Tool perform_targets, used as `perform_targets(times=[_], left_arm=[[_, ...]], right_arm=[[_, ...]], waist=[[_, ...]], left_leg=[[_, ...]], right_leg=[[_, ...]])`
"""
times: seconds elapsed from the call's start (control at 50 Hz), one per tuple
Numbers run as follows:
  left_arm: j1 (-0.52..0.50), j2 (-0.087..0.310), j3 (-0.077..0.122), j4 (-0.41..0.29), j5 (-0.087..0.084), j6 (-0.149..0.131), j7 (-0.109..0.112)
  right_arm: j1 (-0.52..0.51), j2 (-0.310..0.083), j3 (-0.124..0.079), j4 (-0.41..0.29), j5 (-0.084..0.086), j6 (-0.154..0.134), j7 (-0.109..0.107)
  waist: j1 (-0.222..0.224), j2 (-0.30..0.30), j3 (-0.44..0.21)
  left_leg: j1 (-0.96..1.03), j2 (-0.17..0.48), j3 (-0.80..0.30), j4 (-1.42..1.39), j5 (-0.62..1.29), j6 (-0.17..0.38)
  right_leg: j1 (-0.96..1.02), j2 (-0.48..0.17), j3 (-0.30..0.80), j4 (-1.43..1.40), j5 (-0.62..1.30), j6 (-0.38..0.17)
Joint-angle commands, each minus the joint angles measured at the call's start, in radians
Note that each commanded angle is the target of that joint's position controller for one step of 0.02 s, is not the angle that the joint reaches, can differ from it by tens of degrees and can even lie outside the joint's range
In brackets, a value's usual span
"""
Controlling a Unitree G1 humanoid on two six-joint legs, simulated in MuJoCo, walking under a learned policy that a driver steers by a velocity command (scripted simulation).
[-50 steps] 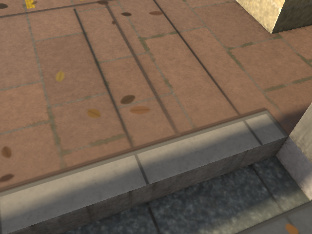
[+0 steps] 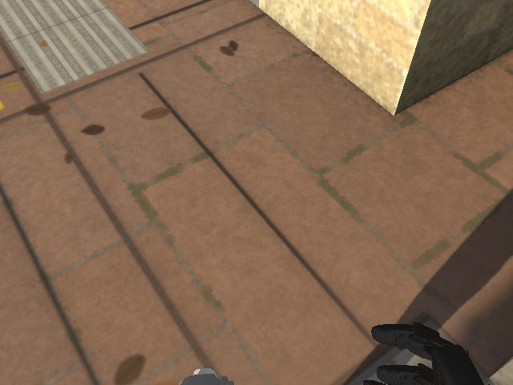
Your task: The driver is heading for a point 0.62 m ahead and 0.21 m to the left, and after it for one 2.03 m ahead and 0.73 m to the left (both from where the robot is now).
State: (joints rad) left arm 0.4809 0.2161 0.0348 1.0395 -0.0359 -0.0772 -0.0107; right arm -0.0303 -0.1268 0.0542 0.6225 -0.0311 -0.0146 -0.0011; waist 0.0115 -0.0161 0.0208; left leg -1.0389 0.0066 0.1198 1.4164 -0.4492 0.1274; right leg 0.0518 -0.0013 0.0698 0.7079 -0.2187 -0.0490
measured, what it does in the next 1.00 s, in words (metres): climbs, turning left: right foot, then left foot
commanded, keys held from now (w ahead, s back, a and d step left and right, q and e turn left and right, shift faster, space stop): w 0.32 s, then w+q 0.34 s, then q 0.34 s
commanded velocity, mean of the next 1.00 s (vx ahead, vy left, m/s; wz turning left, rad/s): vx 0.42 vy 0.00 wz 0.27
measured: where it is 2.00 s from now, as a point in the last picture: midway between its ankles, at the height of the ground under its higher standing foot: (240, 250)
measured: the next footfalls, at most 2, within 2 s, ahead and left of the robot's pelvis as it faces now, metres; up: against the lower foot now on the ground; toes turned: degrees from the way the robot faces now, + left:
right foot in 0.54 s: +0.59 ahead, -0.07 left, +0.00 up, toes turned +5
left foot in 1.00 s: +0.78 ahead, +0.23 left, +0.00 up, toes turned +21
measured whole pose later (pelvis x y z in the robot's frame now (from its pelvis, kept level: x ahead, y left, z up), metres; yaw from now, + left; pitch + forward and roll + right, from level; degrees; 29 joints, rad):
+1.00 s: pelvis +0.63 +0.08 +0.15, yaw +19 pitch +3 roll -3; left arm 0.29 0.28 0.08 0.90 -0.02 -0.05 0.05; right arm 0.03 -0.26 -0.06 0.74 0.01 -0.05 0.03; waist 0.05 0.02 0.00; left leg -0.57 0.04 0.02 0.55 0.02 0.06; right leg -0.07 -0.05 -0.25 0.47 -0.43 0.04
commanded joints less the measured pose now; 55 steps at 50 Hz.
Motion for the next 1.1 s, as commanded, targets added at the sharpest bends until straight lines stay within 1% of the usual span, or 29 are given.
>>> perform_targets(times=[0.02, 0.06, 0.08, 0.12, 0.14, 0.18, 0.24, 0.32, 0.4, 0.48, 0.52, 0.54, 0.56, 0.58, 0.6, 0.62, 0.64, 0.68, 0.72, 0.74, 0.76, 0.8, 0.94, 1.0, 1.02, 1.04, 1.06, 1.08, 1.1], left_arm=[[-0.001, 0.072, 0.036, -0.189, 0.044, -0.033, -0.036], [-0.094, -0.002, 0.008, -0.248, 0.073, -0.004, -0.023], [-0.135, -0.016, 0.000, -0.263, 0.082, 0.016, -0.014], [-0.166, -0.050, -0.016, -0.302, 0.052, 0.040, 0.004], [-0.216, -0.045, -0.050, -0.300, 0.083, 0.008, -0.058], [-0.248, 0.006, -0.042, -0.305, 0.085, -0.023, -0.058], [-0.388, 0.112, -0.013, -0.359, 0.059, -0.027, -0.059], [-0.508, 0.057, -0.020, -0.398, 0.080, -0.039, -0.057], [-0.676, -0.001, -0.035, -0.450, 0.097, -0.010, -0.073], [-0.749, 0.055, 0.001, -0.486, 0.078, 0.014, -0.065], [-0.666, 0.103, 0.020, -0.457, 0.068, 0.005, -0.039], [-0.468, 0.133, 0.032, -0.396, 0.049, -0.005, -0.020], [-0.133, 0.152, 0.037, -0.310, 0.046, -0.011, 0.000], [0.029, 0.190, 0.045, -0.259, 0.061, -0.023, -0.006], [0.177, 0.130, 0.037, -0.213, 0.097, -0.021, 0.007], [0.065, 0.146, 0.055, -0.204, 0.099, -0.027, 0.025], [-0.140, 0.107, 0.042, -0.230, 0.072, -0.031, 0.025], [-0.259, -0.025, -0.001, -0.237, 0.064, -0.018, 0.029], [-0.317, -0.025, 0.007, -0.249, 0.050, -0.034, 0.033], [-0.334, 0.027, 0.024, -0.253, 0.058, -0.050, 0.038], [-0.315, 0.158, 0.048, -0.226, 0.043, -0.050, 0.037], [-0.311, 0.187, 0.059, -0.216, 0.045, -0.034, 0.050], [-0.261, 0.195, 0.070, -0.201, 0.003, 0.010, 0.072], [-0.213, 0.186, 0.076, -0.203, 0.016, 0.029, 0.064], [-0.181, 0.143, 0.058, -0.232, 0.063, 0.027, 0.060], [-0.092, 0.087, 0.028, -0.272, 0.060, 0.019, 0.049], [-0.136, 0.151, 0.037, -0.270, 0.038, 0.014, 0.040], [-0.226, 0.167, 0.040, -0.295, 0.021, 0.016, 0.043], [-0.259, 0.153, 0.040, -0.288, 0.033, 0.024, 0.059]], right_arm=[[0.356, -0.370, -0.151, 0.136, 0.028, 0.014, -0.015], [0.242, -0.188, -0.115, 0.209, 0.014, -0.007, -0.011], [0.239, -0.111, -0.100, 0.247, 0.002, -0.016, -0.008], [0.299, -0.051, -0.086, 0.308, -0.010, -0.048, 0.002], [0.293, -0.055, -0.062, 0.326, -0.050, -0.095, 0.015], [0.282, -0.062, -0.056, 0.359, -0.076, -0.113, 0.030], [0.258, -0.144, -0.076, 0.322, -0.087, -0.103, 0.063], [0.531, -0.119, -0.053, 0.367, -0.073, -0.135, 0.053], [0.632, -0.147, -0.060, 0.367, -0.041, -0.123, 0.075], [0.676, -0.217, -0.086, 0.391, -0.012, -0.128, 0.098], [0.654, -0.274, -0.111, 0.401, -0.011, -0.126, 0.091], [0.591, -0.296, -0.120, 0.389, -0.022, -0.127, 0.090], [0.531, -0.235, -0.101, 0.346, -0.036, -0.132, 0.089], [0.770, -0.040, -0.041, 0.354, -0.058, -0.146, 0.077], [0.601, -0.122, -0.062, 0.312, -0.018, -0.140, 0.100], [0.410, -0.169, -0.093, 0.284, 0.011, -0.129, 0.100], [0.411, -0.172, -0.092, 0.297, -0.006, -0.130, 0.077], [0.395, -0.100, -0.074, 0.288, -0.072, -0.109, 0.055], [0.341, -0.060, -0.073, 0.255, -0.052, -0.092, 0.059], [0.327, -0.054, -0.072, 0.246, -0.032, -0.091, 0.070], [0.270, -0.118, -0.092, 0.185, 0.126, -0.074, 0.012], [0.282, -0.122, -0.091, 0.182, 0.090, -0.060, -0.014], [0.112, -0.193, -0.126, 0.083, 0.035, -0.028, 0.030], [0.284, -0.293, -0.178, 0.132, 0.022, -0.033, 0.030], [0.337, -0.398, -0.203, 0.120, 0.013, -0.027, 0.006], [0.290, -0.448, -0.201, 0.075, 0.007, -0.027, 0.006], [0.285, -0.380, -0.188, 0.044, 0.018, -0.013, 0.014], [0.225, -0.328, -0.175, 0.028, 0.027, -0.011, 0.011], [0.183, -0.299, -0.169, 0.026, 0.040, -0.005, 0.004]], waist=[[-0.067, 0.198, -0.420], [0.011, 0.002, -0.085], [0.025, -0.047, -0.023], [0.041, 0.043, 0.008], [-0.005, 0.117, -0.043], [0.042, 0.070, -0.064], [0.010, 0.018, -0.062], [-0.067, 0.082, -0.077], [-0.098, 0.092, -0.027], [-0.049, 0.106, 0.023], [0.012, 0.115, -0.003], [0.088, 0.116, -0.069], [0.184, 0.061, -0.327], [0.106, -0.291, -0.602], [0.211, -0.175, -0.582], [0.193, -0.093, -0.228], [0.105, -0.051, -0.079], [-0.001, -0.031, -0.119], [-0.059, -0.014, -0.141], [-0.070, -0.015, -0.138], [-0.064, -0.006, -0.015], [-0.083, -0.031, -0.043], [-0.028, -0.061, -0.070], [-0.085, 0.024, -0.137], [-0.077, 0.219, -0.191], [-0.004, 0.351, -0.370], [-0.060, 0.211, -0.476], [-0.057, 0.148, -0.382], [-0.036, 0.050, -0.295]], left_leg=[[0.925, 0.291, -1.102, -0.960, 0.070, 0.162], [0.619, 0.232, -0.869, -0.923, -0.150, 0.082], [0.501, 0.187, -0.715, -0.904, -0.136, 0.055], [0.454, 0.181, -0.560, -0.920, -0.031, 0.050], [0.506, 0.126, -0.570, -0.935, -0.136, 0.036], [0.522, 0.095, -0.457, -0.982, -0.098, 0.001], [0.512, 0.100, -0.289, -1.133, 0.055, 0.012], [0.881, 0.111, -0.235, -1.106, 0.590, 0.003], [0.957, 0.116, -0.235, -1.180, 0.700, 0.027], [1.033, 0.137, -0.239, -1.140, 1.039, -0.014], [1.077, 0.164, -0.259, -1.010, 1.363, -0.074], [0.991, 0.160, -0.265, -0.899, 1.463, -0.129], [0.805, 0.125, -0.271, -0.659, 1.318, -0.174], [0.411, -0.071, -0.234, -0.181, 0.274, -0.265], [0.207, -0.112, -0.280, 0.050, -0.089, -0.238], [0.125, -0.044, -0.264, 0.112, 0.026, -0.149], [0.180, 0.039, -0.246, 0.011, 0.143, -0.100], [0.368, 0.109, -0.234, -0.134, 0.121, -0.085], [0.430, 0.117, -0.176, -0.216, -0.002, -0.112], [0.443, 0.116, -0.138, -0.296, 0.062, -0.127], [0.353, 0.111, -0.174, -0.323, 0.172, -0.141], [0.418, 0.101, -0.147, -0.460, 0.325, -0.140], [0.492, 0.055, -0.108, -0.812, 0.446, -0.082], [0.769, -0.046, -0.057, -0.955, 0.572, -0.018], [0.991, 0.158, -0.341, -0.901, 1.060, 0.060], [1.272, 0.383, -0.751, -0.942, 1.096, 0.318], [1.243, 0.338, -0.741, -1.014, 0.872, 0.291], [1.159, 0.284, -0.636, -1.017, 0.705, 0.232], [1.033, 0.236, -0.566, -1.028, 0.591, 0.173]], right_leg=[[-0.599, 0.138, 0.167, 1.018, 0.014, -0.015], [-0.733, 0.038, 0.067, 0.972, 0.059, -0.044], [-0.734, 0.018, 0.074, 0.935, 0.047, -0.062], [-0.789, 0.015, 0.083, 0.926, -0.020, -0.070], [-0.986, 0.039, 0.277, 0.993, 0.161, -0.143], [-1.073, 0.072, 0.244, 0.960, 0.258, -0.193], [-0.996, 0.053, 0.094, 0.734, 0.313, -0.126], [-1.128, 0.026, 0.005, 0.556, 0.331, -0.039], [-0.967, -0.025, -0.086, 0.191, 0.408, 0.018], [-0.721, 0.048, -0.139, -0.114, 0.291, 0.023], [-0.586, 0.070, -0.150, -0.179, 0.223, -0.009], [-0.356, 0.041, -0.104, -0.180, 0.336, -0.053], [0.136, -0.075, -0.027, -0.024, 0.460, -0.165], [0.694, -0.387, 0.338, 0.014, 0.844, -0.490], [0.649, -0.451, 0.605, -0.216, 0.417, -0.444], [0.298, -0.391, 0.464, -0.325, 0.199, -0.295], [-0.032, -0.364, 0.321, -0.411, 0.127, -0.250], [-0.239, -0.324, 0.174, -0.497, 0.309, -0.240], [-0.311, -0.303, 0.054, -0.540, 0.476, -0.243], [-0.332, -0.268, -0.037, -0.547, 0.565, -0.236], [-0.352, -0.269, -0.057, -0.531, 0.593, -0.163], [-0.394, -0.237, -0.164, -0.512, 0.617, -0.125], [-0.148, -0.269, -0.217, -0.362, 0.500, -0.056], [-0.160, -0.153, -0.279, 0.006, 0.511, 0.025], [-0.415, -0.078, -0.288, 0.329, 0.052, 0.097], [-0.720, 0.088, -0.142, 0.692, -0.508, 0.152], [-0.740, 0.033, 0.023, 0.732, -0.435, 0.131], [-0.785, 0.003, 0.021, 0.711, -0.345, 0.111], [-0.787, -0.035, 0.020, 0.638, -0.268, 0.108]])
Over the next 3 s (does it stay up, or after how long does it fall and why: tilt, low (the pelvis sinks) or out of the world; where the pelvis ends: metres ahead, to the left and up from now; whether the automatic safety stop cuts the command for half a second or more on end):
stays up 1.06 0.32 0.16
